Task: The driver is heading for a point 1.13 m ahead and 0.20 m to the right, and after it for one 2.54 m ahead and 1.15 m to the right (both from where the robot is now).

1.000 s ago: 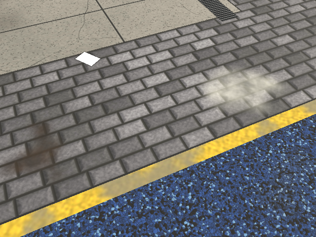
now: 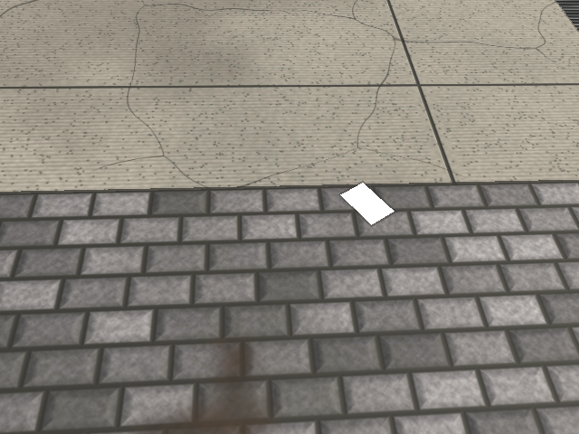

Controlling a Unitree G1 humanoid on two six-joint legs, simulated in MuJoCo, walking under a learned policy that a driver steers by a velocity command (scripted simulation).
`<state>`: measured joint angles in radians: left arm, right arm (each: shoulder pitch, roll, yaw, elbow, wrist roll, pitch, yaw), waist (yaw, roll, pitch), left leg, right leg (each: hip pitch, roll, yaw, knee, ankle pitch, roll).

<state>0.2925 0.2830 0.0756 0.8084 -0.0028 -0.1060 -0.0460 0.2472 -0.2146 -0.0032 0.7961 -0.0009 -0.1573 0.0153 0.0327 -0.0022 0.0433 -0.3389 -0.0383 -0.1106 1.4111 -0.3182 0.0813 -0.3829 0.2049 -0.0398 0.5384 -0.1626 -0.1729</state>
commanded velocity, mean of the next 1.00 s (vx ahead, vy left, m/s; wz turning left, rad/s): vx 1.00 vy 0.00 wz -0.40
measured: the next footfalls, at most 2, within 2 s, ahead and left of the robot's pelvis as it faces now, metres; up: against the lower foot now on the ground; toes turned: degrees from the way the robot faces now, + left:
left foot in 0.30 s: +0.51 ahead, +0.15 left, +0.00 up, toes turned -24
right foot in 0.76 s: +0.74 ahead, -0.31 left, +0.00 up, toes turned -34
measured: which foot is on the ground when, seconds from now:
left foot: up 0.00-0.28, down 0.30-0.78, up 0.80-1.00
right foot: down 0.00-0.28, up 0.30-0.74, down 0.76-1.00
